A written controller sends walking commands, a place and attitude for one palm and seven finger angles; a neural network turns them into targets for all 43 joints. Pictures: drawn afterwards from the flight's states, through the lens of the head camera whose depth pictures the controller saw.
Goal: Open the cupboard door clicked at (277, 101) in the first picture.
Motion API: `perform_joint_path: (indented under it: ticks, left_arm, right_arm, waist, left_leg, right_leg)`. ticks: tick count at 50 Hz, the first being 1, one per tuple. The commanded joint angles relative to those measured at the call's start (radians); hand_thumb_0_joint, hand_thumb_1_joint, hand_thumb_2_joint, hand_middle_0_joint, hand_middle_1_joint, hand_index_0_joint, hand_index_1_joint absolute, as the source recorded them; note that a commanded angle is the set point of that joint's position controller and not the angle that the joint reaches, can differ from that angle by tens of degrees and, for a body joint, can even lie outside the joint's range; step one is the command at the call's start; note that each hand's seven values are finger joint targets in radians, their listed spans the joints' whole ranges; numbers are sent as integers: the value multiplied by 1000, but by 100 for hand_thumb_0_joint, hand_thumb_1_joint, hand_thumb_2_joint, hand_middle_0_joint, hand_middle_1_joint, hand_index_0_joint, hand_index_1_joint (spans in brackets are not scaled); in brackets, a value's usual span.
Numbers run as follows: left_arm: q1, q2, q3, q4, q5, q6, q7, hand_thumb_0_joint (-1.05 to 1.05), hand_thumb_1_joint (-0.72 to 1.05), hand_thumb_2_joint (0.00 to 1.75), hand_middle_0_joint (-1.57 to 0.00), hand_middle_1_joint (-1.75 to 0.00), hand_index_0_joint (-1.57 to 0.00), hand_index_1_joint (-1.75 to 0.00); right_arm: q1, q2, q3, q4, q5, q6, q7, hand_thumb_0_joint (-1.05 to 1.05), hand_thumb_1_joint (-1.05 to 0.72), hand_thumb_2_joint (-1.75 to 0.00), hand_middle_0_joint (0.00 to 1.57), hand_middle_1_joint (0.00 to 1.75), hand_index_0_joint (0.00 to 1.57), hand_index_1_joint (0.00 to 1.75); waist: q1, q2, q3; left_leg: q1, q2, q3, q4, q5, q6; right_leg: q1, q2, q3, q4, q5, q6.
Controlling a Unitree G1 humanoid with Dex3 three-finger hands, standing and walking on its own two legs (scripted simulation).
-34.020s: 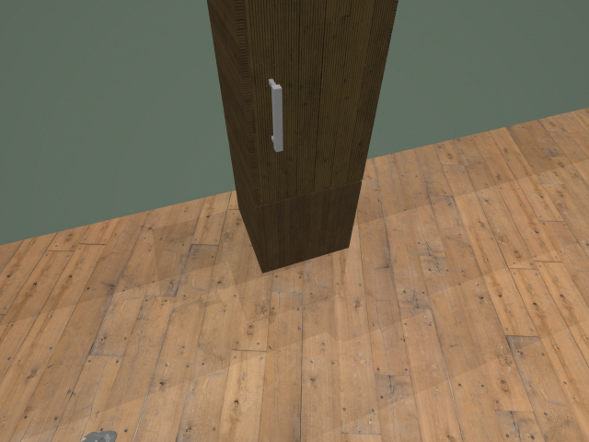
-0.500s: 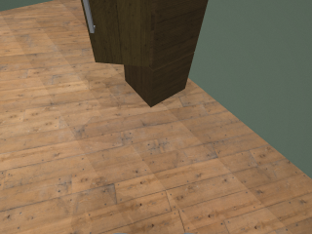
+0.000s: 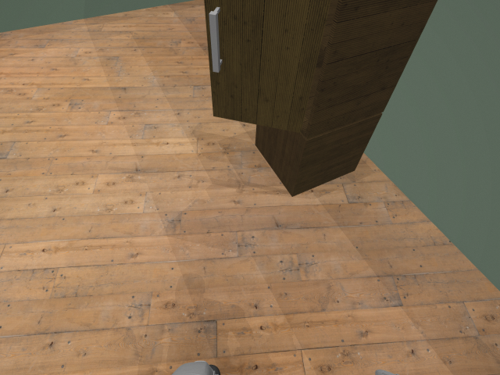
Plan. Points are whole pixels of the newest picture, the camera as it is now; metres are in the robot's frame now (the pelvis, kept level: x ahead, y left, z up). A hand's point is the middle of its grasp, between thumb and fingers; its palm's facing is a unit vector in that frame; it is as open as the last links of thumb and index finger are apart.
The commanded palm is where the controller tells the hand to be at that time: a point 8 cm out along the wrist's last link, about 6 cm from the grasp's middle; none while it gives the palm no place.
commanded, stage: take the last steps up to it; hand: left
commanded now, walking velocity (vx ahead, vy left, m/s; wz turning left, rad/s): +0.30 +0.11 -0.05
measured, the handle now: (217, 40) +1.00 +0.21 -0.01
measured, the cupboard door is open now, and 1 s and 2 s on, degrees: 49 49 49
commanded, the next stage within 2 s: come to a stop and stand still in 0.82 s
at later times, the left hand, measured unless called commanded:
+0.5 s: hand (165, 284) +0.28 +0.20 -0.14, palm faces +0.00 -0.98 -0.21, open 7.3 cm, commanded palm none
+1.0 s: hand (145, 232) +0.40 +0.28 -0.16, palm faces -0.02 -0.99 -0.17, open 7.3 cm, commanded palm none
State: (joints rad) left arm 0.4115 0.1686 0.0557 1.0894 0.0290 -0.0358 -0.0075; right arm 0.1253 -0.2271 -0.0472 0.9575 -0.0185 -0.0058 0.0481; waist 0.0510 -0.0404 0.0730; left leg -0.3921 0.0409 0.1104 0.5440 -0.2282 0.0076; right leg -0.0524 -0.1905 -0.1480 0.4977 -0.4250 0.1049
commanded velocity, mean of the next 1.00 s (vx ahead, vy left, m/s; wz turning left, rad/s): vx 0.20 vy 0.05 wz -0.03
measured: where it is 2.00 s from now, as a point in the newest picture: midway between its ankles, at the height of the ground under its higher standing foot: (229, 324)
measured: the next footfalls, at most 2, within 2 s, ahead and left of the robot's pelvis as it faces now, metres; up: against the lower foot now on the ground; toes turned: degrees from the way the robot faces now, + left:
right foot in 0.38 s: +0.24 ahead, -0.08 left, +0.00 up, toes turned -10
left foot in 0.76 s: +0.43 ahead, +0.21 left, +0.00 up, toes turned +0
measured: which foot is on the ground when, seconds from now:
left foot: down 0.00-0.38, up 0.40-0.74, down 0.76-1.00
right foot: down 0.00-0.00, up 0.02-0.36, down 0.38-0.76, up 0.78-1.00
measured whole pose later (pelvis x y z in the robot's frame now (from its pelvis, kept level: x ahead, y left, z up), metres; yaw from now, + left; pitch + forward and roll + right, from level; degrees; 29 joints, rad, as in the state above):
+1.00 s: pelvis +0.36 +0.11 +0.01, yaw -4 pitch +0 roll +0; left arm 0.24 0.17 0.05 1.06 0.02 -0.01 0.00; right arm 0.22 -0.16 -0.03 1.03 -0.02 -0.06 -0.03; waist 0.02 -0.03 0.03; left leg -0.24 0.01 0.17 0.43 -0.20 0.06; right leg -0.46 -0.08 -0.08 0.91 -0.35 0.00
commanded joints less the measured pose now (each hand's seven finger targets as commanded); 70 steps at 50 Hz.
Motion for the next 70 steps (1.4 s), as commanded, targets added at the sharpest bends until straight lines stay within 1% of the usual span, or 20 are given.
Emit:
perform_joint_path:
  ticks: [1,6,16,17,19,20,22,26,33,36,38,39,41,45,50,53,59,62,68,70]
  left_arm:
    - [-129,87,12,-152,-12,-12,6,0,90,90,-20,-30,-20,-30]
    - [-134,52,11,-108,-1,12,-10,0,90,90,-20,-30,-20,-30]
    - [-154,83,21,-136,1,12,-15,0,90,90,-20,-30,-20,-30]
    - [-82,115,32,-117,3,5,-12,0,90,90,-20,-30,-20,-30]
    - [89,268,60,-83,-3,-7,3,0,90,90,-20,-30,-20,-30]
    - [55,243,57,-93,-10,-12,14,0,90,90,-20,-30,-20,-30]
    - [-60,164,32,-125,-13,-19,21,0,90,90,-20,-30,-20,-30]
    - [-96,127,26,-111,-11,-47,13,0,90,90,-20,-30,-20,-30]
    - [-52,172,32,-42,-6,-43,8,0,90,90,-20,-30,-20,-30]
    - [-80,164,34,-39,-11,-26,7,0,90,90,-20,-30,-20,-30]
    - [-42,70,14,-72,-17,-18,2,0,90,90,-20,-30,-20,-30]
    - [-101,74,2,-111,-11,-19,6,0,90,90,-20,-30,-20,-30]
    - [-157,67,2,-110,-13,-17,7,0,90,90,-20,-30,-20,-30]
    - [-76,33,-2,-64,-6,9,-3,0,90,90,-20,-30,-20,-30]
    - [-81,15,-20,-51,-14,29,17,0,90,90,-20,-30,-20,-30]
    - [-85,77,-4,-60,-11,50,22,0,90,90,-20,-30,-20,-30]
    - [-144,173,10,-115,-5,49,34,0,90,90,-20,-30,-20,-30]
    - [-143,189,20,-115,-9,42,49,0,90,90,-20,-30,-20,-30]
    - [-247,180,25,-140,-12,52,49,0,90,90,-20,-30,-20,-30]
    - [-222,102,13,-156,-25,67,36,0,90,90,-20,-30,-20,-30]
  right_arm:
    - [418,-269,-61,54,-17,-24,-54,0,-90,-90,20,30,20,30]
    - [171,-96,-13,11,-15,-51,-69,0,-90,-90,20,30,20,30]
    - [175,-90,-13,63,-11,-47,-55,0,-90,-90,20,30,20,30]
    - [171,-77,-9,64,-6,-48,-54,0,-90,-90,20,30,20,30]
    - [177,-42,-5,18,1,-45,-41,0,-90,-90,20,30,20,30]
    - [140,-81,-16,19,-6,-39,-45,0,-90,-90,20,30,20,30]
    - [94,-60,-17,26,-8,-36,-42,0,-90,-90,20,30,20,30]
    - [161,15,-7,58,-7,-19,-27,0,-90,-90,20,30,20,30]
    - [55,22,-5,3,-2,-37,-10,0,-90,-90,20,30,20,30]
    - [175,-24,-13,42,-6,-50,-21,0,-90,-90,20,30,20,30]
    - [398,-203,-54,88,-25,-56,-51,0,-90,-90,20,30,20,30]
    - [434,-212,-49,85,-21,-44,-62,0,-90,-90,20,30,20,30]
    - [292,-138,-25,55,-12,-49,-70,0,-90,-90,20,30,20,30]
    - [186,-62,4,46,-10,-68,-76,0,-90,-90,20,30,20,30]
    - [143,-52,16,59,-9,-55,-90,0,-90,-90,20,30,20,30]
    - [111,-69,3,66,0,-25,-97,0,-90,-90,20,30,20,30]
    - [217,-32,-21,76,10,19,-92,0,-90,-90,20,30,20,30]
    - [174,-8,-17,54,16,34,-88,0,-90,-90,20,30,20,30]
    - [227,15,-8,71,13,42,-82,0,-90,-90,20,30,20,30]
    - [218,-75,-17,53,-4,21,-80,0,-90,-90,20,30,20,30]
  waist:
    - [-199,271,-220]
    - [-59,167,-51]
    - [9,69,-9]
    - [42,2,-34]
    - [89,-293,-82]
    - [76,-212,-51]
    - [16,-73,8]
    - [-35,-81,-62]
    - [-9,-121,-46]
    - [-82,-35,-46]
    - [-155,329,-177]
    - [-171,269,-166]
    - [-120,249,-105]
    - [-37,176,-82]
    - [-21,82,-101]
    - [-13,135,-81]
    - [-58,-123,-148]
    - [-26,-170,-188]
    - [-80,-104,-150]
    - [-57,226,-113]
  left_leg:
    - [563,379,-507,-242,-21,229]
    - [175,258,-271,-340,-75,166]
    - [97,175,-108,-236,-61,132]
    - [33,109,-60,-97,-68,94]
    - [-252,-57,31,438,-404,5]
    - [-294,-3,-88,571,-340,3]
    - [-294,63,-143,591,-156,-13]
    - [-146,66,-65,381,-39,-46]
    - [-57,18,0,63,18,-39]
    - [230,-21,39,-81,67,-20]
    - [536,310,-391,-194,32,123]
    - [481,386,-502,-263,-18,198]
    - [310,357,-421,-300,-39,206]
    - [168,259,-177,-328,151,149]
    - [126,243,-101,-239,486,135]
    - [121,222,-109,-172,386,94]
    - [136,35,-12,66,136,-14]
    - [8,-36,-45,300,-331,-38]
    - [171,-20,-66,-28,-68,-41]
    - [190,205,-331,-228,186,61]
  right_leg:
    - [-603,117,62,738,-218,-105]
    - [-521,35,105,658,28,-112]
    - [-136,119,30,86,204,-112]
    - [4,107,73,6,181,-130]
    - [204,-290,643,-297,8,-312]
    - [120,-303,686,-331,-51,-348]
    - [-23,-236,506,-329,47,-312]
    - [-77,-117,213,-314,357,-260]
    - [-33,-101,155,-250,393,-234]
    - [-190,-36,89,-99,315,-188]
    - [-489,151,-34,391,-108,-114]
    - [-552,162,60,609,-201,-131]
    - [-608,90,134,765,-70,-138]
    - [-448,71,112,574,50,-115]
    - [-214,115,95,208,144,-96]
    - [-159,122,102,69,252,-99]
    - [-136,-51,262,15,875,-228]
    - [-10,-163,333,-44,1153,-337]
    - [-139,-72,255,-23,715,-250]
    - [-288,106,136,106,192,-115]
